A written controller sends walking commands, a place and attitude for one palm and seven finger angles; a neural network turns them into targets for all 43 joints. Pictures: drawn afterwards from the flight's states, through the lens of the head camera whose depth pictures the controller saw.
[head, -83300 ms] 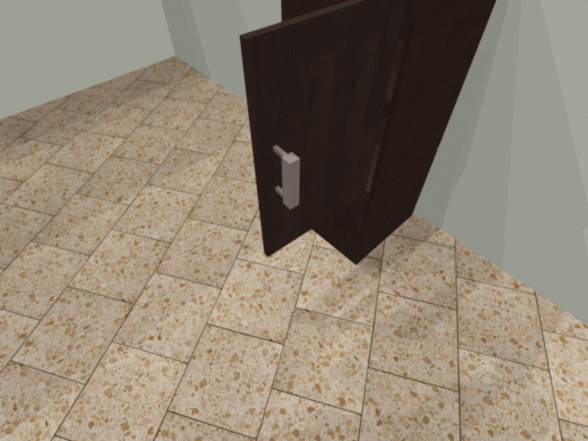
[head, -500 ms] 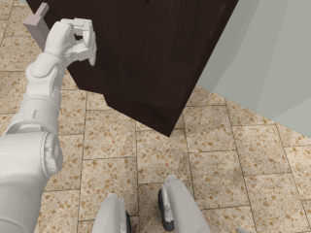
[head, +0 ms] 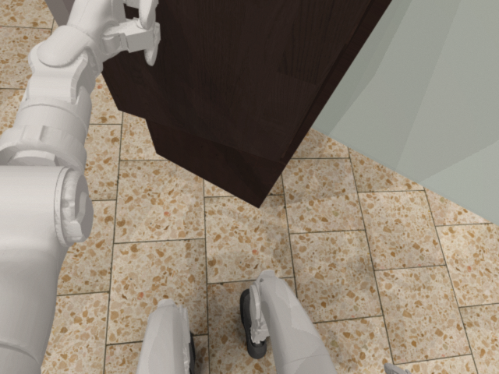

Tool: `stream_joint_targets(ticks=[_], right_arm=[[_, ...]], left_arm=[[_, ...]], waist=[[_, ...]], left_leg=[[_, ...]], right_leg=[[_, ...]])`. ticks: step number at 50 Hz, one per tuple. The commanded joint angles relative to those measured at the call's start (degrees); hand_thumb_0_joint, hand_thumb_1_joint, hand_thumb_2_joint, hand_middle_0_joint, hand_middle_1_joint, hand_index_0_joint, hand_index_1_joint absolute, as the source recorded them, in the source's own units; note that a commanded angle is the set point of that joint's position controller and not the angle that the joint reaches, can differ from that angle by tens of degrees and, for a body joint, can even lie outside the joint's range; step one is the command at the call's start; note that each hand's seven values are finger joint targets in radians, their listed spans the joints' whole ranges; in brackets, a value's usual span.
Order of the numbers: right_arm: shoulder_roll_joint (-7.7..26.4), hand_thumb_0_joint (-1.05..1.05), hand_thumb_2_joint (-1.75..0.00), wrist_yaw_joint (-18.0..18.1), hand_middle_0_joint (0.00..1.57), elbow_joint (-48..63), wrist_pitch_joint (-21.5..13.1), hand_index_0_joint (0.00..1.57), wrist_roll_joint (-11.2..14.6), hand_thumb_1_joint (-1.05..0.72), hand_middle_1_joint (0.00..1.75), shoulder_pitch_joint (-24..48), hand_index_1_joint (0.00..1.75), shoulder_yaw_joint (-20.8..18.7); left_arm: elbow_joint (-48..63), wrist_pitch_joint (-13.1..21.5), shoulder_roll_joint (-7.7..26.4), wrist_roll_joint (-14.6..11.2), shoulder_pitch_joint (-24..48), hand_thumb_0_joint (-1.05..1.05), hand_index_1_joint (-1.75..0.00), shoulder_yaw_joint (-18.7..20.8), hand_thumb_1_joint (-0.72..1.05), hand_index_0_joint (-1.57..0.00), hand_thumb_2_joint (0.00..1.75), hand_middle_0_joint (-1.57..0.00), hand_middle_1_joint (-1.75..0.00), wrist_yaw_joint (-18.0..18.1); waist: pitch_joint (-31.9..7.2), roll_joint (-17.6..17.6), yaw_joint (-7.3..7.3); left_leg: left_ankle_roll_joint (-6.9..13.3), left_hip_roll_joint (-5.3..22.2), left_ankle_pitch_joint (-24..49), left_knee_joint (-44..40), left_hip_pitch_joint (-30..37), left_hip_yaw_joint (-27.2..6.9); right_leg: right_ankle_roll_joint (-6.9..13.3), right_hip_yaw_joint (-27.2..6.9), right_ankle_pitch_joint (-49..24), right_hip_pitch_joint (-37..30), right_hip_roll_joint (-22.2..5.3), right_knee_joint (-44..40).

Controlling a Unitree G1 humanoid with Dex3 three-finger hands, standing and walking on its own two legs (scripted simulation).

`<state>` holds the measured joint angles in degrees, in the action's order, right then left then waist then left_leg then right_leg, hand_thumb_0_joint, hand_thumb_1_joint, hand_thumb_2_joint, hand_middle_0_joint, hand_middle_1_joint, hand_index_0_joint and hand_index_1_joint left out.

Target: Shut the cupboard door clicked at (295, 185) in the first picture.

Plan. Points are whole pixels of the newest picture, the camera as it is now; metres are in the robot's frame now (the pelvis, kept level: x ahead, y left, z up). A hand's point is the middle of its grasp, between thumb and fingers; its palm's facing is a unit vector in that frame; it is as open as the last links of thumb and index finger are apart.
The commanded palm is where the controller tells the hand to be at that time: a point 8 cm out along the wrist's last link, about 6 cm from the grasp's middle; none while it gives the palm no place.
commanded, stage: push the door shut along its arc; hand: left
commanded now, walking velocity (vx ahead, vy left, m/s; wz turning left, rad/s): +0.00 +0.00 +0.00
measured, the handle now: (78, 5) +0.63 +0.14 +0.09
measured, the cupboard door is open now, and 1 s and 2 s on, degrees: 11 0 0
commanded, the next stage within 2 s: pull the fist back off the door in 0.14 s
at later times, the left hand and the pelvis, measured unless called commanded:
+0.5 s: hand (178, 15) +0.61 +0.02 +0.09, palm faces -0.03 -1.00 -0.02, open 2.8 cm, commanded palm +0.58 +0.05 +0.10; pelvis +0.01 +0.00 +0.00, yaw -1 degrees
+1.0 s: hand (183, 65) +0.53 +0.02 +0.09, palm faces -0.11 -0.99 +0.00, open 3.1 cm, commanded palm +0.50 +0.07 +0.10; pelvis +0.03 -0.01 +0.04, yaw +0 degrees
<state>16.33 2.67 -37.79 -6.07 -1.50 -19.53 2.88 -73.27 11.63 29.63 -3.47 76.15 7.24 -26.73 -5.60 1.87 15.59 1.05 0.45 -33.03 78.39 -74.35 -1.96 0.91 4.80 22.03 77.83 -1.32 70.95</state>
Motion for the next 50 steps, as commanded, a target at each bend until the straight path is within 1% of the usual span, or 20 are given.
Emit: stream_joint_targets(ticks=[1, 4, 12, 13, 14, 16, 19, 21, 23, 25, 27, 30, 31, 34, 35, 39, 42, 44, 47, 50], right_arm=[[10.95, 0.00, -0.90, 0.59, 0.20, 0.48, -1.25, 0.20, -0.21, -0.90, 0.30, -12.91, 0.30, -3.74], [10.88, 0.00, -0.90, 0.40, 0.20, -0.08, -1.34, 0.20, -0.37, -0.90, 0.30, -13.03, 0.30, -3.68], [10.65, 0.00, -0.90, 0.15, 0.20, -1.58, -1.62, 0.20, -0.80, -0.90, 0.30, -13.41, 0.30, -3.68], [10.38, 0.00, -0.90, -0.41, 0.20, 0.70, -2.02, 0.20, -2.80, -0.90, 0.30, -17.71, 0.30, -2.78], [9.90, 0.00, -0.90, -1.66, 0.20, 0.71, -1.78, 0.20, -3.01, -0.90, 0.30, -16.96, 0.30, -2.57], [9.33, 0.00, -0.90, -3.24, 0.20, 1.04, -0.90, 0.20, -3.81, -0.90, 0.30, -17.31, 0.30, -2.95], [8.62, 0.00, -0.90, -5.86, 0.20, 2.71, -0.30, 0.20, -5.78, -0.90, 0.30, -18.25, 0.30, -3.44], [8.28, 0.00, -0.90, -7.52, 0.20, 2.96, 0.39, 0.20, -6.58, -0.90, 0.30, -18.98, 0.30, -3.94], [8.08, 0.00, -0.90, -8.63, 0.20, 2.91, 1.60, 0.20, -6.44, -0.90, 0.30, -19.87, 0.30, -4.94], [8.31, 0.00, -0.90, -8.96, 0.20, 3.12, 2.78, 0.20, -5.82, -0.90, 0.30, -20.05, 0.30, -5.37], [8.36, 0.00, -0.90, -8.67, 0.20, 3.36, 4.06, 0.20, -4.38, -0.90, 0.30, -19.25, 0.30, -5.57], [8.42, 0.00, -0.90, -7.30, 0.20, 5.09, 5.14, 0.20, -2.87, -0.90, 0.30, -17.90, 0.30, -4.99], [7.95, 0.00, -0.90, -7.04, 0.20, 5.73, 5.12, 0.20, -2.60, -0.90, 0.30, -17.16, 0.30, -4.81], [7.18, 0.00, -0.90, -6.69, 0.20, 6.48, 4.52, 0.20, -2.52, -0.90, 0.30, -16.37, 0.30, -5.08], [6.94, 0.00, -0.90, -6.77, 0.20, 6.70, 4.24, 0.20, -2.61, -0.90, 0.30, -16.22, 0.30, -5.10], [6.73, 0.00, -0.90, -7.27, 0.20, 4.96, 4.75, 0.20, -2.38, -0.90, 0.30, -15.44, 0.30, -5.89], [7.02, 0.00, -0.90, -7.12, 0.20, 4.95, 5.54, 0.20, -1.91, -0.90, 0.30, -14.33, 0.30, -6.32], [6.89, 0.00, -0.90, -7.05, 0.20, 5.38, 5.68, 0.20, -1.84, -0.90, 0.30, -13.21, 0.30, -6.66], [6.63, 0.00, -0.90, -6.56, 0.20, 6.12, 5.48, 0.20, -1.75, -0.90, 0.30, -11.48, 0.30, -6.74], [6.11, 0.00, -0.90, -6.16, 0.20, 6.50, 5.13, 0.20, -1.83, -0.90, 0.30, -10.28, 0.30, -7.01]], left_arm=[[14.04, 3.01, 1.46, -0.25, 37.09, 0.00, -1.50, -0.10, 0.90, -1.30, 0.90, -1.30, -1.50, 0.44], [12.13, 1.93, 0.61, 0.16, 37.72, 0.00, -1.50, -0.53, 0.90, -1.30, 0.90, -1.30, -1.50, 0.76], [11.17, 0.83, -2.68, 0.96, 40.89, 0.00, -1.50, -2.56, 0.90, -1.30, 0.90, -1.30, -1.50, 0.95], [10.55, 0.46, 1.80, -2.35, 41.28, 0.00, -1.50, 10.52, 0.90, -1.30, 0.90, -1.30, -1.50, 12.96], [7.75, 0.06, -1.24, -0.63, 38.65, 0.00, -1.50, 8.25, 0.90, -1.30, 0.90, -1.30, -1.50, 18.99], [7.18, 0.63, -5.66, -0.16, 37.00, 0.00, -1.50, 8.32, 0.90, -1.30, 0.90, -1.30, -1.50, 25.56], [11.26, 6.11, -3.30, 2.88, 35.73, 0.00, -1.50, 12.60, 0.90, -1.30, 0.90, -1.30, -1.50, 35.63], [12.44, 11.00, -1.88, 8.52, 34.63, 0.00, -1.50, 10.94, 0.90, -1.30, 0.90, -1.30, -1.50, 39.24], [14.83, 14.40, -2.06, 12.77, 32.90, 0.00, -1.50, 8.17, 0.90, -1.30, 0.90, -1.30, -1.50, 39.55], [14.92, 15.00, -1.75, 14.16, 31.65, 0.00, -1.50, 6.31, 0.90, -1.30, 0.90, -1.30, -1.50, 37.99], [13.42, 12.83, -2.18, 12.06, 28.47, 0.00, -1.50, 5.71, 0.90, -1.30, 0.90, -1.30, -1.50, 35.09], [13.27, 9.64, 1.03, 6.59, 24.62, 0.00, -1.50, 10.39, 0.90, -1.30, 0.90, -1.30, -1.50, 32.11], [14.57, 9.54, -0.10, 5.06, 23.31, 0.00, -1.50, 10.34, 0.90, -1.30, 0.90, -1.30, -1.50, 31.55], [20.47, 12.76, -3.57, 2.34, 17.94, 0.00, -1.50, 10.00, 0.90, -1.30, 0.90, -1.30, -1.50, 31.18], [21.70, 14.42, -5.65, 2.28, 15.69, 0.00, -1.50, 8.53, 0.90, -1.30, 0.90, -1.30, -1.50, 31.14], [15.68, 16.59, -12.17, 4.00, 6.27, 0.00, -1.50, 3.60, 0.90, -1.30, 0.90, -1.30, -1.50, 31.08], [13.79, 16.16, -15.14, 4.63, 3.72, 0.00, -1.50, 1.11, 0.90, -1.30, 0.90, -1.30, -1.50, 31.00], [16.39, 16.45, -16.82, 3.34, 3.74, 0.00, -1.50, 0.62, 0.90, -1.30, 0.90, -1.30, -1.50, 31.12], [23.10, 18.82, -15.59, 1.46, 3.15, 0.00, -1.50, 2.17, 0.90, -1.30, 0.90, -1.30, -1.50, 31.62], [30.44, 22.23, -14.63, 2.20, 3.51, 0.00, -1.50, 1.86, 0.90, -1.30, 0.90, -1.30, -1.50, 32.89]], waist=[[-35.54, 12.77, 6.60], [-33.64, 12.31, 7.47], [-34.50, 13.57, 9.04], [-33.98, 15.32, 6.32], [-33.53, 15.21, 6.42], [-32.18, 10.60, 6.86], [-37.01, 10.07, 4.45], [-40.13, 11.61, 4.04], [-41.68, 10.60, 3.82], [-42.30, 8.83, 4.17], [-40.88, 7.48, 3.43], [-39.33, 4.18, 1.37], [-39.69, 4.89, 0.44], [-40.74, 2.15, -0.95], [-40.47, 3.20, -1.43], [-28.74, -1.97, -1.03], [-25.25, -1.79, -1.32], [-26.51, -1.18, -2.01], [-32.38, 1.69, -4.02], [-35.39, 2.35, -4.42]], left_leg=[[1.38, 0.01, 16.58, -10.02, 26.04, -3.73], [1.43, -0.06, 14.91, -10.07, 25.00, -3.69], [1.40, 0.47, 17.55, -9.62, 28.82, -5.52], [-0.22, 1.11, 14.76, -11.22, 25.18, -6.44], [-0.78, 1.29, 13.41, -11.76, 24.40, -7.12], [-1.03, 1.58, 14.12, -11.97, 23.43, -8.02], [-1.05, 0.35, 18.30, -9.73, 20.22, -4.55], [-1.24, 0.23, 21.99, -8.47, 21.22, -3.68], [-0.99, 0.06, 23.40, -8.76, 22.10, -2.62], [-0.44, -0.27, 21.86, -9.95, 21.63, -1.87], [-0.23, -0.55, 18.24, -12.17, 19.87, -1.36], [0.41, -1.18, 13.40, -15.03, 16.48, -0.08], [0.33, -1.39, 13.65, -15.67, 16.46, 0.37], [0.32, -1.13, 17.72, -16.35, 19.76, 0.73], [0.05, -1.06, 19.67, -16.69, 21.79, 0.57], [0.21, -1.27, 14.89, -17.46, 17.42, 1.76], [0.17, -1.45, 12.71, -18.53, 18.68, 1.74], [0.13, -1.72, 13.27, -18.75, 20.44, 1.98], [-0.36, -1.74, 18.77, -18.64, 24.77, 2.02], [-0.33, -1.54, 21.93, -18.07, 26.95, 1.85]], right_leg=[[1.64, -0.97, -5.31, -13.43, 3.00, -7.00], [1.50, -0.64, -4.40, -12.42, 3.08, -7.21], [1.45, 0.52, -5.41, -7.23, 3.12, -5.79], [1.05, -0.12, -5.13, -7.86, 2.59, -5.48], [0.85, -0.33, -4.51, -7.80, 2.45, -5.38], [0.30, -0.13, -5.13, -8.30, 2.21, -5.19], [0.14, -1.25, -7.65, -14.61, 2.30, -5.45], [0.19, -1.66, -10.16, -16.23, 2.30, -4.82], [0.08, -2.21, -12.42, -19.91, 2.25, -5.65], [0.06, -2.60, -13.78, -24.17, 2.20, -6.82], [0.06, -2.91, -12.87, -28.45, 2.17, -8.70], [0.11, -4.13, -11.03, -35.68, 2.23, -11.51], [0.10, -4.40, -11.69, -37.14, 2.03, -11.92], [-0.02, -4.30, -16.55, -39.35, 2.16, -12.00], [0.16, -3.99, -18.16, -38.64, 2.22, -11.57], [-0.04, -4.10, -14.31, -36.61, 2.04, -13.66], [0.33, -3.71, -10.84, -33.81, 1.94, -14.43], [0.42, -3.74, -11.01, -34.33, 1.80, -14.71], [0.55, -3.86, -16.47, -37.07, 1.54, -13.05], [0.44, -4.05, -19.84, -38.53, 1.40, -11.85]])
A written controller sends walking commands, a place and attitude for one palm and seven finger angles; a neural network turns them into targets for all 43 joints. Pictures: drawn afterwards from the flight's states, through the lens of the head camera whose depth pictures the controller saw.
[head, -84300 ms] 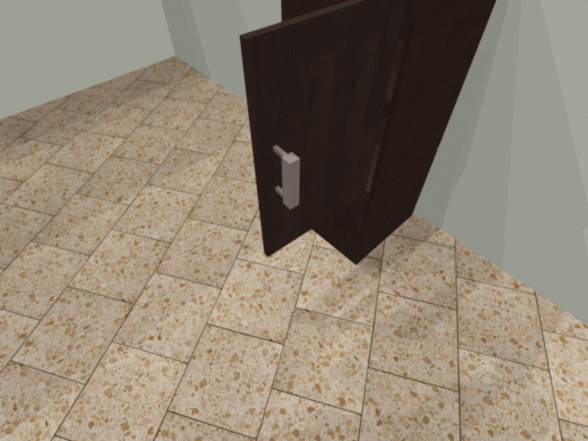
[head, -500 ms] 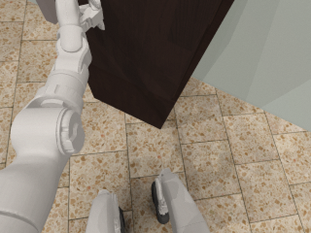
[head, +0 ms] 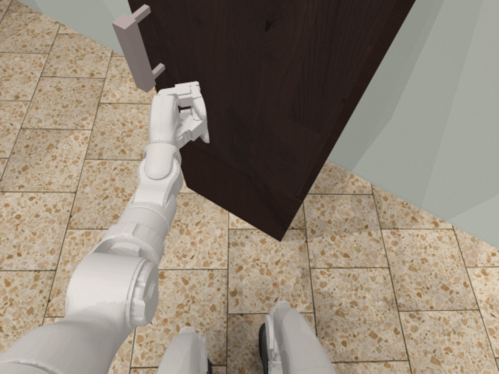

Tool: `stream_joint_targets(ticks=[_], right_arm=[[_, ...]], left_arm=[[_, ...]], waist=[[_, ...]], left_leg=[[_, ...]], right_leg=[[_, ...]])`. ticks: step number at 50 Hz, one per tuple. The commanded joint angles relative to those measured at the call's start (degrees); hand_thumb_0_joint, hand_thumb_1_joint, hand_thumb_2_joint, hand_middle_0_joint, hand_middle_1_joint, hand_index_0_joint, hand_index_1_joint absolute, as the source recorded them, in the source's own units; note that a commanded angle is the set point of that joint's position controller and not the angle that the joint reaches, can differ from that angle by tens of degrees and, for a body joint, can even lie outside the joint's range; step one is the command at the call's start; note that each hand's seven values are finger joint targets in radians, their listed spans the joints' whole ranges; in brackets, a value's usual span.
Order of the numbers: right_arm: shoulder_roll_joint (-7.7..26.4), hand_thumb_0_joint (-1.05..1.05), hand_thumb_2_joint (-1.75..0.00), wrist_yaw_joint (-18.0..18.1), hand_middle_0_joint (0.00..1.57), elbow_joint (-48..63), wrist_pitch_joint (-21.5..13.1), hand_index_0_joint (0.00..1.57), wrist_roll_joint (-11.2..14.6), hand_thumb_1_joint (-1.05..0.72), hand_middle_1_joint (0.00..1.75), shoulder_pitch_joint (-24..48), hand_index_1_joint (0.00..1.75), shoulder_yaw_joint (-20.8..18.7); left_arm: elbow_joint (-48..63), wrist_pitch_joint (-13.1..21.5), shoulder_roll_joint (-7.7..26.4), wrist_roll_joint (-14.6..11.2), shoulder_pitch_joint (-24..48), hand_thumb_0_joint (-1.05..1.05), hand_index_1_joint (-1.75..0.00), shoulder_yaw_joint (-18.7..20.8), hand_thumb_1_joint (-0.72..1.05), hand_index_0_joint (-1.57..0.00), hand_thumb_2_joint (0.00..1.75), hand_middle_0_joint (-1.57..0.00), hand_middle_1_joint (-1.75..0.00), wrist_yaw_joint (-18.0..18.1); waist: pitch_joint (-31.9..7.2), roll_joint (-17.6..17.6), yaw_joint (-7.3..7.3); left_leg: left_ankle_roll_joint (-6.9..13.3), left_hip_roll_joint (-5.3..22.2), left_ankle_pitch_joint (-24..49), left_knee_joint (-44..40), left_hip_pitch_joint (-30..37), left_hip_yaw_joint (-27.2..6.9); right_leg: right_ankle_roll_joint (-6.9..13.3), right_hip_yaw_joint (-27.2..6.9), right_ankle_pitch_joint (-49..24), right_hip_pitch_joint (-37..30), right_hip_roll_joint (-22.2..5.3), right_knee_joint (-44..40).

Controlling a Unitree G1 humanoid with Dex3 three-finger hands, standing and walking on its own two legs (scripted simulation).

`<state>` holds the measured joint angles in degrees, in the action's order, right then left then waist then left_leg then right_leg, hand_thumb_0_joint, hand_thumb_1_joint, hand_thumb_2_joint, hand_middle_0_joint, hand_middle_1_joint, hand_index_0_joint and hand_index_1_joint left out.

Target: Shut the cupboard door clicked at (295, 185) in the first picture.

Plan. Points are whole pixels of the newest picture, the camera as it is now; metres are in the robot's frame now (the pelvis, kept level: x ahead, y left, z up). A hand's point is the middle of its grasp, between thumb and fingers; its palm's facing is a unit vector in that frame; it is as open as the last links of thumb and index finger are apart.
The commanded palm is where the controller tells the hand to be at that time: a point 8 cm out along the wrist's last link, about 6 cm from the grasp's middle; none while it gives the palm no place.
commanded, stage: pull the fist back off the door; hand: left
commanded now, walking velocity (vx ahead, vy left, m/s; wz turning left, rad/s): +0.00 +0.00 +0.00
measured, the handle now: (144, 50) +0.66 +0.12 +0.05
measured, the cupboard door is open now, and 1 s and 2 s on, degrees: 0 0 0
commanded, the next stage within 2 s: draw the hand back to the body in 0.12 s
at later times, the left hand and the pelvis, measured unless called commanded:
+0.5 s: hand (162, 136) +0.44 +0.08 +0.10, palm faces -0.09 -0.99 -0.08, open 3.1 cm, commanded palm +0.40 +0.13 +0.11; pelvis +0.01 +0.00 +0.03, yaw -1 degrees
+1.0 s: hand (29, 204) +0.32 +0.18 +0.18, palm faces +0.11 -0.97 -0.23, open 3.3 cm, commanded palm +0.28 +0.23 +0.20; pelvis +0.03 +0.01 +0.09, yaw +0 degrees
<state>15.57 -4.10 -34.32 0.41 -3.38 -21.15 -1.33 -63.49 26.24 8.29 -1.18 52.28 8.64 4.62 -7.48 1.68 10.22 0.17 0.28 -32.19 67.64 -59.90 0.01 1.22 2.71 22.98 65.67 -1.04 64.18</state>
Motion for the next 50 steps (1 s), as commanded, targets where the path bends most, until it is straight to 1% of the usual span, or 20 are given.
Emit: stream_joint_targets(ticks=[1, 2, 5, 8, 12, 15, 17, 20, 22, 27, 28, 31, 35, 37, 38, 40, 44, 45, 49, 50], right_arm=[[6.72, 0.00, -0.90, 0.56, 0.20, 2.78, -1.25, 0.20, 0.06, -0.90, 0.30, -8.15, 0.30, -2.89], [6.56, 0.00, -0.90, 0.54, 0.20, 2.69, -1.29, 0.20, 0.01, -0.90, 0.30, -7.62, 0.30, -2.94], [6.83, 0.00, -0.90, 1.23, 0.20, 2.39, -0.91, 0.20, 0.14, -0.90, 0.30, -7.24, 0.30, -2.90], [6.75, 0.00, -0.90, 1.86, 0.20, 1.82, -0.39, 0.20, 0.74, -0.90, 0.30, -5.78, 0.30, -2.57], [6.88, 0.00, -0.90, 2.65, 0.20, 1.53, -0.53, 0.20, 0.93, -0.90, 0.30, -4.92, 0.30, -2.03], [7.34, 0.00, -0.90, 3.05, 0.20, 4.82, -0.70, 0.20, 1.21, -0.90, 0.30, -4.71, 0.30, -1.98], [6.39, 0.00, -0.90, 2.82, 0.20, 6.58, -0.74, 0.20, 1.79, -0.90, 0.30, -4.28, 0.30, -1.91], [5.91, 0.00, -0.90, 2.70, 0.20, 8.84, -0.46, 0.20, 2.94, -0.90, 0.30, -3.90, 0.30, -2.09], [6.13, 0.00, -0.90, 3.06, 0.20, 9.66, 0.29, 0.20, 3.92, -0.90, 0.30, -3.11, 0.30, -2.12], [6.01, 0.00, -0.90, 5.32, 0.20, 10.41, -0.56, 0.20, 5.26, -0.90, 0.30, 1.27, 0.30, -1.28], [5.86, 0.00, -0.90, 5.73, 0.20, 10.35, -1.00, 0.20, 5.31, -0.90, 0.30, 1.93, 0.30, -1.16], [5.10, 0.00, -0.90, 6.35, 0.20, 10.17, -2.41, 0.20, 5.46, -0.90, 0.30, 3.85, 0.30, -0.70], [5.30, 0.00, -0.90, 6.34, 0.20, 11.54, -3.27, 0.20, 5.99, -0.90, 0.30, 6.39, 0.30, -0.23], [5.26, 0.00, -0.90, 6.41, 0.20, 12.42, -3.32, 0.20, 6.25, -0.90, 0.30, 7.99, 0.30, 0.10], [3.60, 0.00, -0.90, 7.80, 0.20, 13.54, -1.95, 0.20, 6.06, -0.90, 0.30, 10.73, 0.30, -0.40], [3.37, 0.00, -0.90, 9.23, 0.20, 14.49, -1.27, 0.20, 5.84, -0.90, 0.30, 11.99, 0.30, 0.04], [2.68, 0.00, -0.90, 10.74, 0.20, 13.74, -0.84, 0.20, 5.36, -0.90, 0.30, 14.13, 0.30, 1.14], [2.88, 0.00, -0.90, 11.08, 0.20, 13.51, -1.04, 0.20, 5.29, -0.90, 0.30, 14.18, 0.30, 1.16], [2.10, 0.00, -0.90, 11.15, 0.20, 12.60, -2.35, 0.20, 4.69, -0.90, 0.30, 14.78, 0.30, 2.15], [2.36, 0.00, -0.90, 11.11, 0.20, 12.26, -2.88, 0.20, 4.52, -0.90, 0.30, 14.78, 0.30, 2.08]], left_arm=[[20.91, 8.22, 5.79, 0.83, 25.15, 0.00, -1.50, -0.95, 0.90, -1.30, 0.90, -1.30, -1.50, 1.77], [21.55, 8.56, 4.73, 1.05, 25.21, 0.00, -1.50, -1.91, 0.90, -1.30, 0.90, -1.30, -1.50, 2.12], [20.41, 8.29, 7.18, 2.10, 25.26, 0.00, -1.50, -0.94, 0.90, -1.30, 0.90, -1.30, -1.50, 2.93], [14.52, 5.65, 5.06, 1.85, 24.42, 0.00, -1.50, -2.44, 0.90, -1.30, 0.90, -1.30, -1.50, 2.43], [10.23, 3.59, 4.90, 0.15, 26.76, 0.00, -1.50, -1.80, 0.90, -1.30, 0.90, -1.30, -1.50, 1.38], [18.31, 4.45, 13.05, -1.96, 17.65, 0.00, -1.50, 5.87, 0.90, -1.30, 0.90, -1.30, -1.50, -0.19], [25.77, 4.38, 10.56, -2.85, 10.73, 0.00, -1.50, 3.48, 0.90, -1.30, 0.90, -1.30, -1.50, -2.05], [32.12, 2.05, 8.90, -3.49, -2.04, 0.00, -1.50, 1.32, 0.90, -1.30, 0.90, -1.30, -1.50, -4.30], [35.51, -0.99, 8.05, -4.37, -7.32, 0.00, -1.50, -0.04, 0.90, -1.30, 0.90, -1.30, -1.50, -5.60], [45.28, -4.26, 6.13, -7.88, -8.52, 0.00, -1.50, -3.38, 0.90, -1.30, 0.90, -1.30, -1.50, -7.77], [46.97, -4.01, 6.11, -8.02, -8.24, 0.00, -1.50, -3.86, 0.90, -1.30, 0.90, -1.30, -1.50, -8.11], [51.62, -3.10, 7.00, -7.57, -12.46, 0.00, -1.50, -4.57, 0.90, -1.30, 0.90, -1.30, -1.50, -8.97], [53.27, -5.54, 8.19, -7.76, -23.92, 0.00, -1.41, -4.60, 0.90, -1.22, 0.90, -1.22, -1.41, -11.24], [55.20, -8.15, 9.15, -8.66, -27.52, 0.00, -1.35, -3.58, 0.90, -1.16, 0.90, -1.16, -1.35, -12.29], [61.23, -9.74, 11.14, -4.10, -27.77, 0.00, -1.32, -6.33, 0.90, -1.13, 0.90, -1.13, -1.32, -8.06], [64.19, -12.83, 10.71, -4.01, -33.30, 0.00, -1.26, -5.30, 0.90, -1.08, 0.90, -1.08, -1.26, -4.79], [71.79, -16.58, 12.74, -2.76, -38.23, 0.00, -1.14, -3.12, 0.90, -0.97, 0.90, -0.97, -1.14, -1.82], [73.78, -17.20, 13.63, -2.69, -39.45, 0.00, -1.11, -2.60, 0.90, -0.94, 0.90, -0.94, -1.11, -1.49], [80.46, -19.37, 13.54, -2.04, -44.92, 0.00, -0.99, -1.96, 0.90, -0.83, 0.90, -0.83, -0.99, -0.13], [81.52, -19.74, 13.52, -2.06, -47.12, 0.00, -0.96, -1.98, 0.90, -0.81, 0.90, -0.81, -0.96, -0.06]], waist=[[-33.75, 3.24, 0.44], [-33.16, 2.38, 0.83], [-31.00, -1.07, 1.47], [-27.06, -3.94, 2.39], [-25.69, -4.05, 2.80], [-36.40, -1.68, -3.31], [-40.90, 0.81, -5.42], [-35.27, -4.13, -6.45], [-28.03, -8.30, -6.14], [-15.59, -8.49, -5.08], [-14.68, -7.93, -5.11], [-14.35, 0.22, -6.68], [-11.47, 1.58, -8.64], [-10.20, 0.13, -9.46], [-11.69, -1.64, -9.94], [-7.95, -5.51, -9.97], [-4.96, -3.07, -10.71], [-5.48, -4.54, -10.79], [-3.62, 2.10, -11.15], [-3.07, 1.70, -11.27]], left_leg=[[0.26, -1.30, 21.36, -7.60, 13.17, -0.26], [0.48, -1.32, 20.96, -7.49, 12.92, -0.02], [1.00, -1.60, 18.38, -7.95, 9.86, 0.03], [1.08, -1.80, 13.17, -9.10, 6.91, 0.18], [1.16, -2.15, 10.56, -9.38, 5.68, 0.11], [0.89, -2.35, 18.37, -10.94, 10.98, 0.86], [0.32, -1.99, 24.71, -12.42, 16.14, 1.17], [0.79, -1.56, 25.32, -15.67, 16.19, 1.70], [1.12, -1.50, 21.01, -18.81, 15.88, 2.24], [1.54, -1.51, 12.36, -24.33, 20.99, 2.12], [1.58, -1.46, 11.55, -25.05, 22.34, 1.91], [1.30, -1.31, 13.51, -26.82, 27.64, 1.29], [0.92, -1.04, 15.02, -29.43, 30.21, 0.58], [0.77, -0.91, 15.61, -30.93, 30.63, 0.39], [0.84, -0.89, 16.72, -34.04, 33.92, 0.65], [1.17, -0.67, 16.74, -35.69, 34.48, 0.43], [1.39, 0.01, 21.89, -38.91, 40.31, 0.49], [1.51, 0.17, 24.01, -39.44, 41.71, 0.35], [0.65, 0.48, 30.24, -42.46, 47.25, 0.12], [0.74, 0.65, 32.11, -42.87, 48.17, 0.11]], right_leg=[[0.09, -2.04, -20.91, -26.47, 1.00, -4.89], [-0.07, -2.13, -21.15, -26.79, 0.94, -5.18], [-0.23, -2.72, -20.30, -29.14, 0.86, -5.94], [-0.55, -2.92, -15.80, -28.74, 0.67, -7.82], [-0.48, -2.90, -12.29, -27.37, 0.65, -8.52], [0.25, -3.39, -20.85, -36.59, 0.66, -7.37], [0.44, -3.05, -27.48, -40.26, 0.69, -7.48], [0.35, -2.95, -29.15, -44.99, 0.99, -10.88], [-0.22, -2.93, -25.77, -46.22, 1.10, -15.03], [-0.89, -2.84, -11.76, -43.94, 1.00, -23.00], [-0.83, -2.67, -10.01, -43.58, 0.95, -23.65], [0.01, -1.89, -11.59, -43.97, 0.91, -23.35], [0.52, -0.92, -11.90, -45.51, 0.72, -24.09], [0.42, -0.73, -12.83, -47.46, 0.50, -24.76], [0.58, -2.93, -11.52, -51.67, -0.66, -27.76], [0.16, -2.79, -10.42, -53.24, -0.68, -30.61], [0.23, -1.84, -16.13, -56.92, -0.67, -32.92], [0.22, -1.67, -18.07, -58.53, -0.55, -33.73], [0.37, -0.64, -22.26, -60.81, -0.49, -35.94], [0.31, -0.62, -23.40, -61.44, -0.43, -36.97]])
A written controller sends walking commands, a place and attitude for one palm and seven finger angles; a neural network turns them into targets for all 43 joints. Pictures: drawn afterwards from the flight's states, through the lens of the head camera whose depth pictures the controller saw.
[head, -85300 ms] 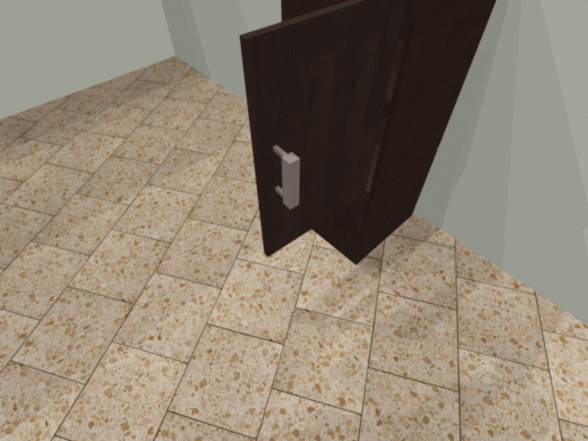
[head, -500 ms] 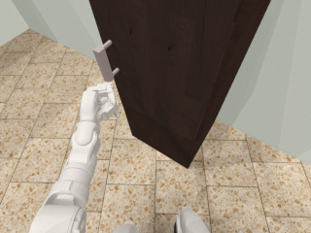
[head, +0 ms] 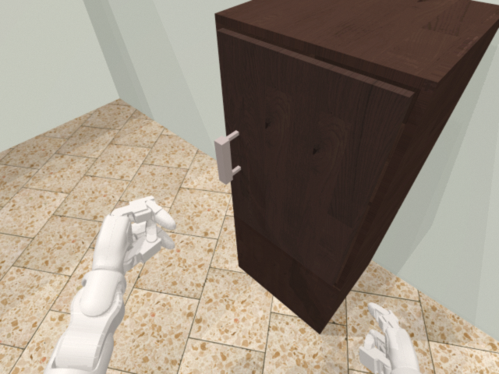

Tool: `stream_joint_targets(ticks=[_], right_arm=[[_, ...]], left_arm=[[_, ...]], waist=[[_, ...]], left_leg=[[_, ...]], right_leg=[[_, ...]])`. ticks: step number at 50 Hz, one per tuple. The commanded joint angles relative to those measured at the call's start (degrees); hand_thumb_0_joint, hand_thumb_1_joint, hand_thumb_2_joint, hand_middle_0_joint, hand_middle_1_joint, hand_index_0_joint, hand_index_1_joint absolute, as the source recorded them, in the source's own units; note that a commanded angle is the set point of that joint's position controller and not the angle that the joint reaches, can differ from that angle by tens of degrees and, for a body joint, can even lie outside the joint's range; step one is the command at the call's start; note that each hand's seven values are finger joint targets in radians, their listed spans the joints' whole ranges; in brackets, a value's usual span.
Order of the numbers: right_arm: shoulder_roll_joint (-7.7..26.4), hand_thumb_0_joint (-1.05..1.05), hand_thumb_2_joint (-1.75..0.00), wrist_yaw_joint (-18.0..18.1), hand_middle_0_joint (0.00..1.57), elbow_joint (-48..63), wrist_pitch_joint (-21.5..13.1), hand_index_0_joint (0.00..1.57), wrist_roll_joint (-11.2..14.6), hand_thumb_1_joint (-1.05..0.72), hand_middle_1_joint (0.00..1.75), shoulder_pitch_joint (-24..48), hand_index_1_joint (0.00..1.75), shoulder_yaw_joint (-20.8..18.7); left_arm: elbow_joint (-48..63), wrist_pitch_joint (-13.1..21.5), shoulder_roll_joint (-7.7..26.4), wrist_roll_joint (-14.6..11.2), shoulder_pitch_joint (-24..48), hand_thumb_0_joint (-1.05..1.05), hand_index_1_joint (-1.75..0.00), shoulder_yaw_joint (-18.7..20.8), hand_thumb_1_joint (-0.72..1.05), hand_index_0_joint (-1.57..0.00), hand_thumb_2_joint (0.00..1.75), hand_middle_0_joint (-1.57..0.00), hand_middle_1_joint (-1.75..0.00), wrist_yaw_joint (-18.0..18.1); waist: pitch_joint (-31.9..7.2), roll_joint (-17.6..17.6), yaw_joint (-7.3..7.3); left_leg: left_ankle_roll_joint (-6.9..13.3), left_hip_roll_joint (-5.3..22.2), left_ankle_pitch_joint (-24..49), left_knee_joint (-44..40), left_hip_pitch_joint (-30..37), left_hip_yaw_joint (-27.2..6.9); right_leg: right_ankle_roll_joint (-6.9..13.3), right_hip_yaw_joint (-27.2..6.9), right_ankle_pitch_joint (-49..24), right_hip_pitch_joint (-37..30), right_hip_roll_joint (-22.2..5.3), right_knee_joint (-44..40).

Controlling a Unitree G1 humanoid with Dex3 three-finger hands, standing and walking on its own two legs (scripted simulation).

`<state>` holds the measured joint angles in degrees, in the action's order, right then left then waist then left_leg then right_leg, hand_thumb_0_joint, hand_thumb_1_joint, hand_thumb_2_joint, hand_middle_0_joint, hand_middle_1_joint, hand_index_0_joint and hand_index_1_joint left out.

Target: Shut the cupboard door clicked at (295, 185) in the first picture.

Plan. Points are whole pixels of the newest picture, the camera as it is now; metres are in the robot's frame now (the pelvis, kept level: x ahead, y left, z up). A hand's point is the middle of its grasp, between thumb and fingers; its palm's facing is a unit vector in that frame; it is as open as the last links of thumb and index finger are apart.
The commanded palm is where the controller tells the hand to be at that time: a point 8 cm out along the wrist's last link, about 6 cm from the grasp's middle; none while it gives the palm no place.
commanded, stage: draw the hand back to the body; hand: left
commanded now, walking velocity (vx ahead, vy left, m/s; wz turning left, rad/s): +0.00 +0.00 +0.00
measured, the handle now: (230, 157) +0.62 +0.11 -0.04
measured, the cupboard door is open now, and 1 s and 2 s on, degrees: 0 0 0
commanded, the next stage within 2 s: step back with the hand held close in 0.82 s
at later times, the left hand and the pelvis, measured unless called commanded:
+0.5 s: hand (12, 261) +0.19 +0.28 +0.18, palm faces +0.49 -0.75 -0.44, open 6.5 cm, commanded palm +0.15 +0.31 +0.19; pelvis +0.01 +0.01 +0.01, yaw +0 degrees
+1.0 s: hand (24, 270) +0.19 +0.27 +0.18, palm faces +0.47 -0.78 -0.42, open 7.4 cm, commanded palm +0.13 +0.30 +0.19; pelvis -0.01 +0.00 +0.01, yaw +0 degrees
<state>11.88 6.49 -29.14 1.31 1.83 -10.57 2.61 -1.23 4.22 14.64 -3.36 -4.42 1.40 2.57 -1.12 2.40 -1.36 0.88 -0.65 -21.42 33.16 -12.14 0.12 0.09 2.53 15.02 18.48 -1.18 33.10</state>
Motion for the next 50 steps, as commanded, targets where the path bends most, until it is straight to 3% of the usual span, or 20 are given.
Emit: stream_joint_targets(ticks=[1, 6, 10, 14, 19, 22, 23, 25, 27, 30, 33, 35, 43, 47, 48, 49, 50], right_arm=[[5.83, 0.00, -0.90, 0.42, 0.20, 6.97, -4.09, 0.20, -0.80, -0.90, 0.30, 4.19, 0.30, -1.68], [5.98, 0.00, -0.90, -0.25, 0.20, 5.96, -5.48, 0.20, -1.49, -0.90, 0.30, 4.77, 0.30, -1.55], [6.29, 0.00, -0.90, -0.67, 0.20, 5.03, -6.18, 0.20, -2.03, -0.90, 0.30, 5.18, 0.30, -1.90], [5.79, 0.00, -0.90, -0.98, 0.20, 4.69, -6.95, 0.20, -2.10, -0.90, 0.30, 5.43, 0.30, -2.21], [5.91, 0.00, -0.90, -1.41, 0.20, 3.57, -8.26, 0.20, -2.03, -0.90, 0.30, 5.40, 0.30, -2.82], [6.09, 0.00, -0.90, -1.31, 0.20, 3.16, -9.05, 0.20, -1.99, -0.90, 0.30, 5.43, 0.30, -3.30], [6.08, 0.00, -0.90, -1.43, 0.20, 2.53, -9.15, 0.20, -1.94, -0.90, 0.30, 5.15, 0.30, -3.19], [6.86, 0.00, -0.90, -1.46, 0.20, 1.93, -9.54, 0.20, -1.90, -0.90, 0.30, 4.95, 0.30, -3.50], [7.42, 0.00, -0.90, -1.31, 0.20, 1.65, -9.58, 0.20, -1.79, -0.90, 0.30, 4.87, 0.30, -3.80], [7.71, 0.00, -0.90, -0.81, 0.20, 1.61, -9.96, 0.20, -1.94, -0.90, 0.30, 5.30, 0.30, -3.91], [6.94, 0.00, -0.90, -0.63, 0.20, 2.06, -10.74, 0.20, -1.98, -0.90, 0.30, 6.03, 0.30, -3.83], [7.01, 0.00, -0.90, -0.50, 0.20, 1.72, -11.45, 0.20, -2.20, -0.90, 0.30, 6.21, 0.30, -3.63], [6.16, 0.00, -0.90, -0.79, 0.20, 0.95, -11.59, 0.20, -1.83, -0.90, 0.30, 6.14, 0.30, -3.47], [6.50, 0.00, -0.90, -0.83, 0.20, 1.26, -11.13, 0.20, -1.72, -0.90, 0.30, 6.02, 0.30, -3.93], [8.93, 0.00, -0.90, -1.25, 0.20, 2.99, -9.97, 0.20, -1.28, -0.90, 0.30, 4.56, 0.30, -4.68], [8.10, 0.00, -0.90, -1.31, 0.20, 2.17, -9.20, 0.20, -1.50, -0.90, 0.30, 3.68, 0.30, -4.86], [8.12, 0.00, -0.90, -1.53, 0.20, 2.34, -8.70, 0.20, -1.69, -0.90, 0.30, 4.19, 0.30, -4.99]], left_arm=[[20.57, 1.88, 7.31, 0.14, 7.82, 0.00, -0.93, 5.76, 0.90, -0.78, 0.90, -0.78, -0.93, 2.23], [25.13, 0.93, 8.55, 0.42, 0.13, 0.00, -0.78, 8.83, 0.90, -0.64, 0.90, -0.64, -0.78, 2.97], [27.95, 0.83, 11.75, 0.53, -5.40, 0.00, -0.66, 14.20, 0.90, -0.53, 0.90, -0.53, -0.66, 3.57], [33.34, 1.44, 14.13, 0.42, -8.41, 0.00, -0.54, 19.08, 0.90, -0.42, 0.90, -0.42, -0.54, 4.19], [36.18, 2.19, 16.42, 0.30, -13.42, 0.00, -0.39, 24.12, 0.90, -0.28, 0.90, -0.28, -0.39, 4.73], [36.15, 2.73, 18.43, 0.00, -16.65, 0.00, -0.30, 28.03, 0.90, -0.20, 0.90, -0.20, -0.30, 5.11], [34.02, 2.76, 15.32, 0.15, -17.23, 0.00, -0.30, 25.33, 0.90, -0.20, 0.90, -0.20, -0.30, 4.86], [31.70, 2.51, 12.38, 0.22, -16.36, 0.00, -0.30, 22.05, 0.90, -0.20, 0.90, -0.20, -0.30, 4.48], [30.99, 2.56, 13.15, 0.34, -14.03, 0.00, -0.30, 22.12, 0.90, -0.20, 0.90, -0.20, -0.30, 4.87], [30.82, 3.12, 14.87, 0.42, -13.18, 0.00, -0.30, 23.42, 0.90, -0.20, 0.90, -0.20, -0.30, 5.27], [35.62, 4.32, 16.14, 0.80, -12.51, 0.00, -0.30, 24.56, 0.90, -0.20, 0.90, -0.20, -0.30, 5.77], [37.50, 4.55, 18.32, 1.09, -12.87, 0.00, -0.30, 26.23, 0.90, -0.20, 0.90, -0.20, -0.30, 6.10], [31.70, 4.57, 15.26, 0.64, -14.91, 0.00, -0.30, 25.21, 0.90, -0.20, 0.90, -0.20, -0.30, 5.50], [30.23, 4.52, 14.67, 0.16, -15.84, 0.00, -0.30, 24.77, 0.90, -0.20, 0.90, -0.20, -0.30, 5.00], [32.35, 6.90, 20.60, 0.61, -10.33, 0.00, -0.30, 30.39, 0.90, -0.20, 0.90, -0.20, -0.30, 5.48], [28.44, 7.05, 16.92, 0.75, -16.67, 0.00, -0.30, 27.68, 0.90, -0.20, 0.90, -0.20, -0.30, 5.26], [30.20, 7.30, 17.24, 1.15, -17.00, 0.00, -0.30, 27.47, 0.90, -0.20, 0.90, -0.20, -0.30, 5.23]], waist=[[-9.14, 1.37, 0.20], [-6.45, 0.23, -0.41], [-5.60, -1.40, -1.29], [-6.73, 1.76, -1.96], [-4.85, 3.54, -2.37], [-3.45, 2.01, -2.81], [-1.25, 0.54, -2.10], [1.80, -0.09, -1.32], [3.00, -0.04, -1.12], [1.35, -1.64, -1.65], [-4.17, 1.56, -2.42], [-5.32, 4.71, -2.80], [4.15, 1.72, -2.16], [3.28, -0.73, -2.16], [3.85, -1.58, 0.52], [2.36, -5.60, 0.79], [1.98, -5.33, 0.71]], left_leg=[[-0.15, 1.74, 22.68, -9.04, 1.40, -0.02], [-0.78, 2.05, 26.01, -11.60, 3.15, -0.33], [-1.05, 2.07, 27.34, -12.30, 3.36, -0.33], [-1.45, 1.95, 29.49, -12.47, 4.11, -0.21], [-1.82, 2.21, 29.63, -12.74, 3.97, -0.07], [-1.54, 2.29, 26.07, -13.32, 2.92, 0.18], [-1.60, 2.38, 25.13, -13.66, 2.55, 0.09], [-1.07, 2.54, 22.04, -14.20, 2.27, 0.26], [-0.82, 2.51, 17.92, -14.80, 1.96, -0.02], [-0.07, 2.01, 14.14, -15.27, 2.11, -0.13], [-0.14, 1.56, 15.44, -15.13, 2.88, -0.10], [-0.36, 1.36, 16.97, -14.58, 3.00, -0.04], [-0.66, 1.88, 13.35, -15.59, 0.21, 0.67], [-0.01, 2.03, 11.99, -15.57, 0.79, 0.99], [1.16, 2.80, 6.29, -12.05, -3.72, -0.17], [1.37, 2.11, 5.69, -8.85, -2.41, -0.67], [1.36, 1.76, 6.28, -7.03, -2.02, -0.79]], right_leg=[[1.35, -0.33, -16.20, -14.91, -0.30, -6.25], [1.27, 0.35, -17.45, -17.37, -0.15, -8.52], [1.16, 0.42, -18.07, -19.04, 0.11, -9.68], [0.97, 0.44, -19.01, -20.34, -0.01, -9.62], [0.80, 0.46, -17.86, -19.67, 0.06, -10.18], [0.80, 0.25, -15.83, -19.42, 0.07, -10.68], [0.74, 0.56, -14.53, -17.79, 0.15, -10.90], [0.60, 0.36, -12.24, -15.57, 0.02, -12.20], [0.58, 0.28, -8.94, -14.51, -0.08, -12.29], [0.64, 0.07, -6.06, -15.20, -0.03, -12.84], [0.85, -0.19, -7.38, -18.65, -0.18, -11.59], [0.98, -0.45, -9.21, -19.77, -0.13, -11.44], [0.90, -0.50, -5.47, -15.50, 0.25, -13.21], [0.62, -1.02, -3.89, -15.42, 0.01, -13.90], [1.11, -8.25, -2.75, -10.50, -3.08, -16.95], [1.85, -9.84, -1.32, -8.34, -5.34, -18.52], [2.72, -11.29, -2.08, -7.47, -6.79, -19.22]])
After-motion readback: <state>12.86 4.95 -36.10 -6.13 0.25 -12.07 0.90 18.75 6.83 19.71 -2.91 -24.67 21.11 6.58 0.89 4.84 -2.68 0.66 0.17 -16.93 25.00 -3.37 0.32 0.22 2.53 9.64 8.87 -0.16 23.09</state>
